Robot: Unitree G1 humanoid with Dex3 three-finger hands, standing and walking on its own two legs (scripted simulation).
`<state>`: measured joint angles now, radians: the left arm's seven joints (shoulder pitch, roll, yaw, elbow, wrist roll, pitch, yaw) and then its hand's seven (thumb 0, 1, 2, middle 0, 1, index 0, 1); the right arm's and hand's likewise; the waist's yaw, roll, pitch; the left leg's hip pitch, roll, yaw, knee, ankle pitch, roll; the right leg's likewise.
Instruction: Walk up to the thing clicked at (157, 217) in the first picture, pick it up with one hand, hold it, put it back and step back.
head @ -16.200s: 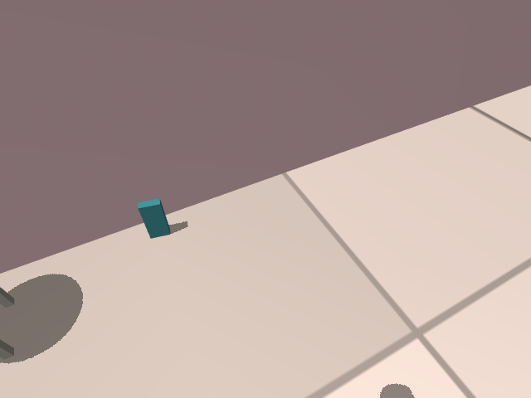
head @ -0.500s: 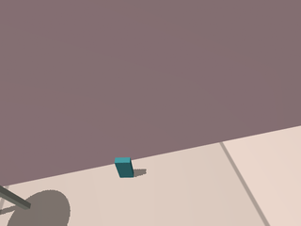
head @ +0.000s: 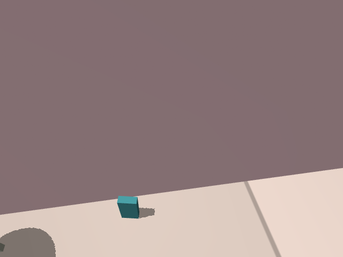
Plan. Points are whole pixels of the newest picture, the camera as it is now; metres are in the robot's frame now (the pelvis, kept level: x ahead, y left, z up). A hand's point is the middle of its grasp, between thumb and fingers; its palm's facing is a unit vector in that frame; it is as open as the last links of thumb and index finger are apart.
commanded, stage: walk up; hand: left
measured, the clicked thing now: (129, 207) +0.47 +0.20 -0.65
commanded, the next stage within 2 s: stand in 1.36 s
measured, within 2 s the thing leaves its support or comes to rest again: neither
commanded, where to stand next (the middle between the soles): +0.11 -0.01 m, yaw +1 degrees
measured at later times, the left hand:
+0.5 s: hand out of the picture +0.13 +0.24 -0.13, palm faces -0.01 -0.93 -0.37, open 7.4 cm
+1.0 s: hand out of the picture +0.12 +0.24 -0.13, palm faces +0.02 -0.94 -0.35, open 7.4 cm
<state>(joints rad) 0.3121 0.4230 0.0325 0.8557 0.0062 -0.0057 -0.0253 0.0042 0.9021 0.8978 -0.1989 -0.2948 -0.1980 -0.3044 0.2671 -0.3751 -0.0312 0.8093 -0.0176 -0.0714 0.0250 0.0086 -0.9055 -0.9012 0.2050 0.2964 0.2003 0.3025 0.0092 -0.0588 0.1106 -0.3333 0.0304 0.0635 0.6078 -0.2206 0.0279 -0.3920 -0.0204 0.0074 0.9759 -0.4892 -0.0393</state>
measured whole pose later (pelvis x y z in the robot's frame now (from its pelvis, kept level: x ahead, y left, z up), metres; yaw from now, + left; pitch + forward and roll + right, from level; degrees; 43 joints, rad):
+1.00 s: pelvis +0.05 -0.02 +0.02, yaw +2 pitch -3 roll +0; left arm 0.09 0.36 0.00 1.16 0.01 -0.02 -0.01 0.00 0.90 0.90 -0.20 -0.29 -0.20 -0.30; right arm 0.08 -0.36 0.00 1.14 0.00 0.00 0.02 0.01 -0.91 -0.90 0.20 0.30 0.20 0.30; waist 0.01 0.01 0.05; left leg -0.14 0.02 -0.01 0.36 -0.18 -0.01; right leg -0.12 -0.05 -0.05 0.33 -0.17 0.03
